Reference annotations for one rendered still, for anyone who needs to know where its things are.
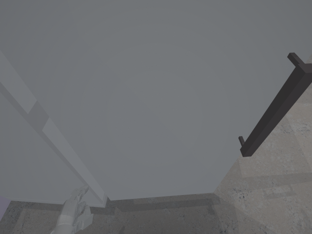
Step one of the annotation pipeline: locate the robot left hand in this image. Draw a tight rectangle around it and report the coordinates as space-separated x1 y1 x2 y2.
56 185 94 233

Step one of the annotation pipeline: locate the handle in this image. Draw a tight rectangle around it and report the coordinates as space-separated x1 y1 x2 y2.
238 53 312 157

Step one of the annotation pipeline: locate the robot left forearm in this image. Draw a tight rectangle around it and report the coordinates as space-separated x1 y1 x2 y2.
50 224 75 234

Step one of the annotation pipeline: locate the fridge door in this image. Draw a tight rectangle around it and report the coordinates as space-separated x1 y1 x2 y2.
0 0 312 200

